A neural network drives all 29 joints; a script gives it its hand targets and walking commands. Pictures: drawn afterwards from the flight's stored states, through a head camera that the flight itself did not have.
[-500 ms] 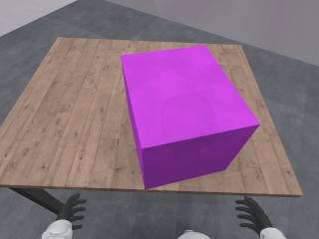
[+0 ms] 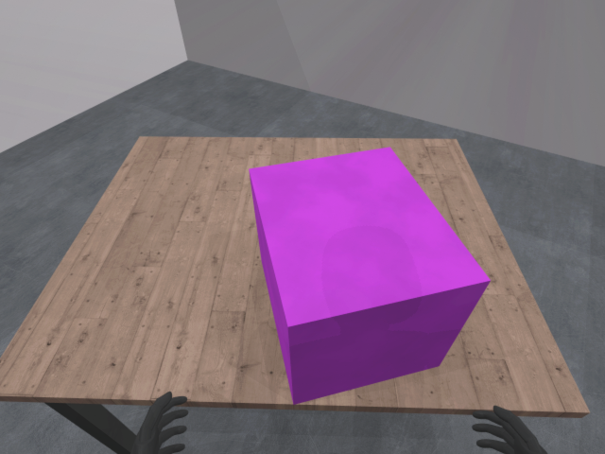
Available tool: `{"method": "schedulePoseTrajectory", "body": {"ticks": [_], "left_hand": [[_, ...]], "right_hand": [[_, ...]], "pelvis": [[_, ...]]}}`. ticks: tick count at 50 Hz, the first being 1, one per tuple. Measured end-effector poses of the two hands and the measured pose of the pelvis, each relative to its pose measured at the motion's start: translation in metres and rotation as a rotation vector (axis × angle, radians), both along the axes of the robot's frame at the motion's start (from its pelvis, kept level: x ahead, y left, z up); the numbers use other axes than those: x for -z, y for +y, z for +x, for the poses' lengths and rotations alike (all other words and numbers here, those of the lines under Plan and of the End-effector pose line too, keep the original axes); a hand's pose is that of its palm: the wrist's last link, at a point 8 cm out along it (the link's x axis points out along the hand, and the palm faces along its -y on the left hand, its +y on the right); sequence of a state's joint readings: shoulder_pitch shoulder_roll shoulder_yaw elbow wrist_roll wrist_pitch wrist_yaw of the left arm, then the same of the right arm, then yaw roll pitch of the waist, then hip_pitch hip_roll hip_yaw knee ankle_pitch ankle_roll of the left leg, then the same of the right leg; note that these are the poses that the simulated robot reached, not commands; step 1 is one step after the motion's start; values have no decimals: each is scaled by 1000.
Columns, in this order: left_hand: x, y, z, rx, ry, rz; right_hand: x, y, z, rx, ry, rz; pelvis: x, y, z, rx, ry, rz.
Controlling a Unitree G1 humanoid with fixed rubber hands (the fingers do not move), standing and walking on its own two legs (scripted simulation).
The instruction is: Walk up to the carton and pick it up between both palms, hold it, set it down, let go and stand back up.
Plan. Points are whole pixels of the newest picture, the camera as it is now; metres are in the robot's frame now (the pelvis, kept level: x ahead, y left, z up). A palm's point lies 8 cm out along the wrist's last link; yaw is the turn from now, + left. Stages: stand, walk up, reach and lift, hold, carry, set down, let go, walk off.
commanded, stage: reach and lift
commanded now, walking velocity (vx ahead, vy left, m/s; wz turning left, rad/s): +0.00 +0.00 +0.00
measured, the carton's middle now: (344, 268) +0.42 -0.05 +0.01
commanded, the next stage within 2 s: none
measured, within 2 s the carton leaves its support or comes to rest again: neither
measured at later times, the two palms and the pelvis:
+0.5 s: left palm out of the picture +0.15 +0.18 -0.03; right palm out of the picture +0.14 -0.30 -0.04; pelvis +0.00 -0.01 +0.00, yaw -1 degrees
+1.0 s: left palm (185, 427) +0.19 +0.16 +0.00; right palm (590, 414) +0.19 -0.32 +0.01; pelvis +0.00 -0.02 +0.00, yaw -2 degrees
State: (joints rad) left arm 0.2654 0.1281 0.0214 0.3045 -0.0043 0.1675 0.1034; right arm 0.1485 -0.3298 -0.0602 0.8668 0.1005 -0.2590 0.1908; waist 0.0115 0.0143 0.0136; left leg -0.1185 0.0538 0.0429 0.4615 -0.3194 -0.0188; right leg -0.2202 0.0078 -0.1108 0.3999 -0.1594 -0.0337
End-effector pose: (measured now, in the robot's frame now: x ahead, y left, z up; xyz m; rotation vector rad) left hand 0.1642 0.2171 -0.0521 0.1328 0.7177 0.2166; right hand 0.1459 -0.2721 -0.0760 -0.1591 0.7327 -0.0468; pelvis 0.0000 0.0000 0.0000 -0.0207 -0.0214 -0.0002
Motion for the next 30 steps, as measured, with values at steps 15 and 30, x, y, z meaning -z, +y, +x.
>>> {"method": "schedulePoseTrajectory", "body": {"ticks": [15,30], "left_hand": [[8,-30,-32,-45,-26,-47],[-34,-43,0,-43,-263,-17]], "right_hand": [[-38,-30,-5,-17,-90,0],[-40,-30,5,-28,-234,86]], "pelvis": [[0,-4,-10,18,-34,11],[3,-14,1,20,11,20]]}}
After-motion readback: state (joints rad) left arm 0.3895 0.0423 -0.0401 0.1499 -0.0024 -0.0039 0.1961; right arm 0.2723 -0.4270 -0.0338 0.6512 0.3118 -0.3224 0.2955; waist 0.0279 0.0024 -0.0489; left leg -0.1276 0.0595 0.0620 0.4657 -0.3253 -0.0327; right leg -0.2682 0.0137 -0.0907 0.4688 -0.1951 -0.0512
